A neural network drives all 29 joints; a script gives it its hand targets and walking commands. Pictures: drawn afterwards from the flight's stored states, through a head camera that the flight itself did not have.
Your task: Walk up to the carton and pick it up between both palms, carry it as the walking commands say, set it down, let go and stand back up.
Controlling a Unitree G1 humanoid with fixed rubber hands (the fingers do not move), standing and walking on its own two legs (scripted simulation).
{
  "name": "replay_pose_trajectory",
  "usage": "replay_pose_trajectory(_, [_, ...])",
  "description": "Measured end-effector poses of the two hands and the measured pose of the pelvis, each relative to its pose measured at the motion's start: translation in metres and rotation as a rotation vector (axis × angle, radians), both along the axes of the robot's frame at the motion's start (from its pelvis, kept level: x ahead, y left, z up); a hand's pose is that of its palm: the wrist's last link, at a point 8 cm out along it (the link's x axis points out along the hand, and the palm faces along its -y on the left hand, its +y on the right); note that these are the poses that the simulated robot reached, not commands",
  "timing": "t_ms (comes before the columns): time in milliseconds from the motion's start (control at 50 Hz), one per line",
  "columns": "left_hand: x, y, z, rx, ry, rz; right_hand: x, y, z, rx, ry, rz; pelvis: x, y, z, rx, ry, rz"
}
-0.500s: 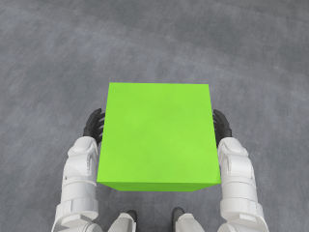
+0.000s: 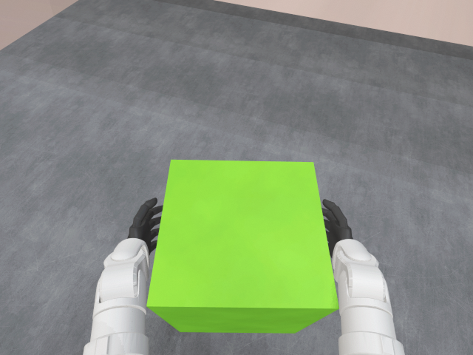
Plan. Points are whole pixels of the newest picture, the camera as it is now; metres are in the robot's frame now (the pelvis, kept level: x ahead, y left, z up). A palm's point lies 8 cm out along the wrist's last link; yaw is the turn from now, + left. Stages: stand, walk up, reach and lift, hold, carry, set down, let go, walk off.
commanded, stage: reach and lift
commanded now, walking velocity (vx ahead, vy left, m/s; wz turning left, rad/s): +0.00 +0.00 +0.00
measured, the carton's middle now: (239, 256) +0.32 +0.01 -0.07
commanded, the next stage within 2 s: hold in 1.36 s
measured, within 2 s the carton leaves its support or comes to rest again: neither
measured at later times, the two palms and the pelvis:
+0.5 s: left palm (131, 241) +0.29 +0.18 +0.05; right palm (353, 244) +0.30 -0.16 +0.04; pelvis +0.01 +0.00 +0.01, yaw +0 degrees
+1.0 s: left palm (136, 244) +0.29 +0.17 +0.04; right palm (356, 250) +0.29 -0.17 +0.04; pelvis +0.02 +0.00 +0.01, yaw +0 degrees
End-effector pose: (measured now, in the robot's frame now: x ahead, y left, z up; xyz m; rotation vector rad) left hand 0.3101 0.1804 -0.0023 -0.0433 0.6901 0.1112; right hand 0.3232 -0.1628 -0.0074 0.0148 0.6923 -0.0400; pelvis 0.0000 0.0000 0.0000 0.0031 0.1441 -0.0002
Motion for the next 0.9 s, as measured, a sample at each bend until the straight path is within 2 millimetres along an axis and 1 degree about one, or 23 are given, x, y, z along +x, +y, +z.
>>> replay_pose_trajectory(220, [-0.011,0.000,0.024,0.002,-0.024,0.001,-0.011,0.001,0.026,0.001,-0.025,-0.003,0.007,0.001,0.007,0.000,-0.126,0.003])
replay_pose_trajectory(480, [-0.019,-0.003,0.047,0.004,-0.050,0.000,-0.022,-0.002,0.050,-0.003,-0.052,-0.017,0.012,0.003,0.010,-0.001,-0.220,-0.004])
replay_pose_trajectory(560, [-0.021,-0.004,0.049,-0.001,-0.046,-0.004,-0.026,-0.003,0.052,-0.004,-0.048,-0.027,0.012,0.004,0.010,-0.002,-0.235,-0.006])
replay_pose_trajectory(700, [-0.022,-0.007,0.046,0.001,-0.032,-0.015,-0.031,-0.006,0.050,-0.010,-0.034,-0.038,0.012,0.004,0.009,-0.002,-0.245,-0.008])
replay_pose_trajectory(900, [-0.022,-0.008,0.043,0.019,-0.026,-0.029,-0.032,-0.007,0.047,-0.018,-0.028,-0.040,0.014,0.004,0.010,-0.001,-0.238,-0.006])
